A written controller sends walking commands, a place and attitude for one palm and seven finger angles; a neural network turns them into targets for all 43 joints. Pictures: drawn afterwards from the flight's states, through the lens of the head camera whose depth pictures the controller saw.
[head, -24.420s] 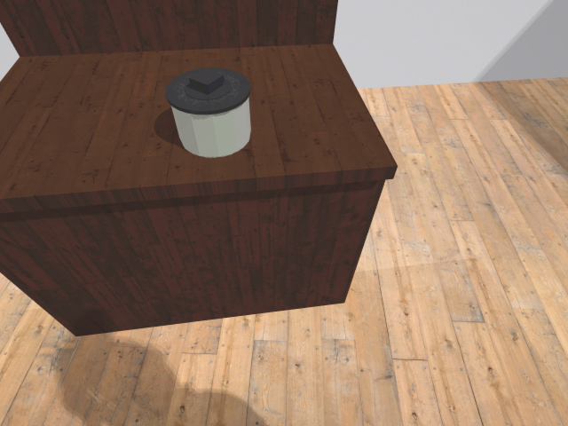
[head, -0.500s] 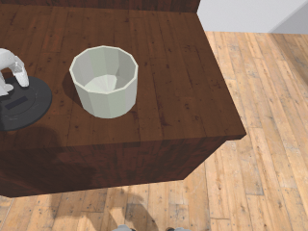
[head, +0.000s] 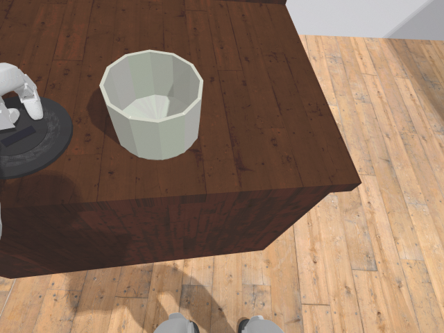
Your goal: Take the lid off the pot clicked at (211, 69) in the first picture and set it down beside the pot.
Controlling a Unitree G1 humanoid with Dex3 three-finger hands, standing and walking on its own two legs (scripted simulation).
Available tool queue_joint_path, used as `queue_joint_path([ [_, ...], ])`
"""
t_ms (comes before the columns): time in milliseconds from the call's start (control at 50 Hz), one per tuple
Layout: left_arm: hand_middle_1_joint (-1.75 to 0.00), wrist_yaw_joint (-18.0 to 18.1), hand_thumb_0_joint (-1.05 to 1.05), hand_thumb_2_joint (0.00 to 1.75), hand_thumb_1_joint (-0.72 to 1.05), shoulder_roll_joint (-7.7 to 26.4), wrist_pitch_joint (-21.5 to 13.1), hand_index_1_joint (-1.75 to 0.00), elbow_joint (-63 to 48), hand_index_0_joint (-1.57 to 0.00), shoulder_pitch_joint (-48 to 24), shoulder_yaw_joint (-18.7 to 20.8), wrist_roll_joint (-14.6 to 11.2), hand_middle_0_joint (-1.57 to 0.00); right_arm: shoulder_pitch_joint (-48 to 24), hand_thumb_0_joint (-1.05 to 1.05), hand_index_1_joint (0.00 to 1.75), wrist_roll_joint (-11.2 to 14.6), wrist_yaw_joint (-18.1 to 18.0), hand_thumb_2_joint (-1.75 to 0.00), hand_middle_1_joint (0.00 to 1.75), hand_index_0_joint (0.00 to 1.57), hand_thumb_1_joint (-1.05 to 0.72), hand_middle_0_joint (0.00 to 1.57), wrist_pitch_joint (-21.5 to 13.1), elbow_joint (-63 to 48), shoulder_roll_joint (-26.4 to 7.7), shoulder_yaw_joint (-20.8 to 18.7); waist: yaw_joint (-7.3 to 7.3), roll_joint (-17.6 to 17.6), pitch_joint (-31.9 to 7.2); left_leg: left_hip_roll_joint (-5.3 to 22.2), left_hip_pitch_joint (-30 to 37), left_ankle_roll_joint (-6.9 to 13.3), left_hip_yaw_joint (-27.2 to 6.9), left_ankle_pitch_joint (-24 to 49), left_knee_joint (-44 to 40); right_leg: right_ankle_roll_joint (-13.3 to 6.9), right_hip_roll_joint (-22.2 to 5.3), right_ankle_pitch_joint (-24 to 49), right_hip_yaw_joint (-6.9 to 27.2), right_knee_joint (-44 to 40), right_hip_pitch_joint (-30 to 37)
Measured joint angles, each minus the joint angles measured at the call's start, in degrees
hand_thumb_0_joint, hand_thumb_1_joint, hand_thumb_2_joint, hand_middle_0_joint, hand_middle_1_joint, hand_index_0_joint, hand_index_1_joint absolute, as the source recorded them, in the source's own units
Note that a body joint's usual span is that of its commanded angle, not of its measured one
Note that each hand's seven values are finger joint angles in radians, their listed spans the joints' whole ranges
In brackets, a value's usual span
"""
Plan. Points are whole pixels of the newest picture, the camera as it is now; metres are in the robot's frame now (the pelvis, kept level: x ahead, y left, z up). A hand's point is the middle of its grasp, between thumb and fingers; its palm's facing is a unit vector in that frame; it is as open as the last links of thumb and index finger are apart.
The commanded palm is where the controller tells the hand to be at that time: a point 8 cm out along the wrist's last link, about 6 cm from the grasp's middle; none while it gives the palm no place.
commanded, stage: lower the lid onto the table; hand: left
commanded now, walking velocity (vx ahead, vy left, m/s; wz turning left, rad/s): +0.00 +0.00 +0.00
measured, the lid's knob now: (11, 126) +0.48 +0.34 +0.04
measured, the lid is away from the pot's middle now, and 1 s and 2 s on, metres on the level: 0.25 0.25 0.25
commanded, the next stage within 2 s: open the fingers wide in 0.02 s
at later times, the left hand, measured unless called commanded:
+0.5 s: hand out of the picture +0.46 +0.34 +0.07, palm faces -0.39 -0.13 -0.91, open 5.5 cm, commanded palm +0.49 +0.32 +0.11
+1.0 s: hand out of the picture +0.48 +0.34 +0.08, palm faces -0.40 -0.14 -0.91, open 8.4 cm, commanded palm +0.50 +0.33 +0.11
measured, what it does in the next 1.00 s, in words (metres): stands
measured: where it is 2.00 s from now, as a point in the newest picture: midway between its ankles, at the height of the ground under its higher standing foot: outside the picture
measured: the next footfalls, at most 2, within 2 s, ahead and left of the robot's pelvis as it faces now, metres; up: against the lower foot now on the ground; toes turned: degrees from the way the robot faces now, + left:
none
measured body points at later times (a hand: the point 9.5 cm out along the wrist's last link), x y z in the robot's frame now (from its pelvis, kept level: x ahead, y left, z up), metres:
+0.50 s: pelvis -0.01 +0.00 -0.01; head +0.09 +0.05 +0.43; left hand +0.48 +0.34 +0.12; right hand -0.01 -0.28 -0.10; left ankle +0.01 +0.02 -0.70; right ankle +0.00 -0.20 -0.70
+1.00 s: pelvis +0.01 +0.00 +0.00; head +0.11 +0.04 +0.43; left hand +0.50 +0.35 +0.13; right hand +0.00 -0.28 -0.10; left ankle +0.01 +0.02 -0.70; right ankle +0.00 -0.20 -0.70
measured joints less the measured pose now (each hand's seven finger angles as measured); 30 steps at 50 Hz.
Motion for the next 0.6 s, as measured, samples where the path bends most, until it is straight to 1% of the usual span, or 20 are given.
queue_joint_path([
  [40, -0.97, 0.0, -0.01, 1.12, 0.51, 0.2, 0.2, -1.02, 0.6, -0.77, -0.6, -0.3, 0.0, -0.69, -0.1, 0.01, 0.3, 0.1, 0.0, -0.9, 0.3, 0.21, -0.9, 0.2, 0.0, -0.2, 0.0, 0.3, -0.14, -0.1, -0.1, 0.1, -0.4, 0.1, 0.1, -0.2, 0.5, 0.1, 0.1, -0.1, 0.1, 0.5, -0.4],
  [120, -0.97, 0.1, -0.01, 1.13, 0.5, 0.0, 0.6, -1.02, 1.0, -0.77, -1.3, -1.2, 0.7, -0.7, -0.1, 0.01, 0.3, 0.2, 0.1, -0.9, 0.3, 0.21, -0.9, 0.2, -0.2, -0.7, -0.1, 0.4, -0.36, 0.2, -0.4, 0.2, -1.4, 0.0, 0.0, -0.4, 1.5, -0.3, 0.2, -0.4, 0.0, 1.5, -1.4],
  [140, -0.97, 0.2, -0.01, 1.13, 0.5, 0.2, 0.3, -1.02, 0.4, -0.77, -0.5, 0.3, 0.8, -0.7, 0.0, 0.01, 0.3, 0.3, 0.3, -0.9, 0.3, 0.21, -0.9, 0.2, -0.1, -1.1, -0.1, 0.3, -0.37, 0.4, -0.4, 0.2, -1.5, 0.0, 0.0, -0.5, 1.7, -0.4, 0.2, -0.4, 0.1, 1.7, -1.5],
  [180, -0.97, 0.9, -0.01, 1.13, 0.51, 0.9, -1.6, -1.02, -2.9, -0.77, 3.5, 4.3, 0.9, -0.7, -0.1, 0.01, 0.3, -0.3, 0.4, -0.9, 0.3, 0.21, -0.9, 0.2, 0.7, -2.0, -0.1, 0.1, -0.24, 0.6, -0.7, 0.4, -1.7, 0.1, 0.5, -0.6, 1.8, -0.5, 0.4, -0.5, 0.6, 2.0, -1.9],
  [200, -0.97, 1.6, -0.01, 1.13, 0.51, 1.1, -2.4, -1.02, -4.3, -0.77, 5.0, 4.9, 0.8, -0.69, -0.1, 0.01, 0.3, -0.6, 0.3, -0.9, 0.3, 0.21, -0.9, 0.2, 1.1, -2.3, 0.0, -0.1, -0.05, 0.6, -0.9, 0.5, -1.7, 0.2, 0.7, -0.6, 1.9, -0.3, 0.4, -0.4, 0.8, 2.1, -2.1],
  [260, -0.97, 3.1, -0.03, 1.12, 0.54, 0.1, -2.5, -1.02, -6.6, -0.76, 5.9, 3.8, 1.1, -0.68, -0.6, 0.01, 0.3, -0.8, 0.8, -0.9, 0.3, 0.21, -0.9, 0.2, 2.2, -1.9, 0.5, -0.4, 0.76, 0.5, -0.8, 0.5, -2.0, 0.1, 0.6, -0.5, 2.2, -0.2, 0.5, -0.4, 0.7, 2.2, -2.2],
  [340, -0.97, 4.8, -0.04, 1.09, 0.56, -0.2, -2.5, -1.02, -7.4, -0.73, 6.4, 5.5, 0.8, -0.66, -1.5, 0.01, 0.3, -0.6, 1.2, -0.9, 0.3, 0.21, -0.9, 0.2, 3.0, -2.3, 0.8, -0.2, 0.96, -0.1, -0.5, 0.3, -2.0, 0.0, 0.4, -0.1, 1.9, -0.7, 0.4, -0.3, 0.6, 2.2, -2.3],
  [380, -0.98, 5.5, -0.05, 1.07, 0.56, -0.5, -1.5, -1.02, -7.1, -0.71, 6.0, 4.6, 0.6, -0.64, -1.7, 0.01, 0.3, -0.5, 1.4, -0.9, 0.3, 0.21, -0.9, 0.2, 3.0, -2.6, 0.8, -0.3, 1.08, -0.2, -0.5, 0.2, -2.0, 0.0, 0.3, 0.1, 1.8, -0.7, 0.3, -0.2, 0.4, 2.1, -2.2],
  [440, -0.97, 6.0, -0.06, 1.04, 0.56, -1.3, 0.4, -1.01, -6.4, -0.68, 4.6, 2.4, 1.0, -0.62, -2.1, 0.01, 0.3, -0.3, 1.8, -0.9, 0.3, 0.21, -0.9, 0.2, 2.8, -2.5, 0.5, -0.4, 1.24, -0.3, -0.5, 0.0, -2.0, 0.0, 0.1, 0.2, 1.7, -1.0, 0.2, -0.3, 0.2, 2.2, -2.2],
  [540, -0.96, 5.6, -0.05, 1.01, 0.52, -0.8, 1.3, -0.99, -5.5, -0.63, 4.0, 2.4, 0.6, -0.58, -2.5, 0.01, 0.3, 0.0, 1.6, -0.9, 0.3, 0.21, -0.9, 0.2, 2.3, -3.0, -0.1, -0.1, 0.83, -0.2, -0.6, 0.1, -1.8, 0.1, 0.2, 0.0, 1.9, -0.5, 0.2, -0.4, 0.4, 2.3, -2.0],
  [600, -0.94, 4.8, -0.05, 1.01, 0.5, -0.5, 1.5, -0.97, -5.0, -0.61, 3.4, 1.6, 0.3, -0.56, -2.3, 0.01, 0.3, 0.2, 1.4, -0.9, 0.3, 0.21, -0.9, 0.2, 2.0, -3.1, -0.3, 0.1, 0.62, -0.3, -0.7, 0.1, -1.7, 0.1, 0.2, -0.3, 2.0, -0.3, 0.3, -0.6, 0.5, 2.4, -1.9],
])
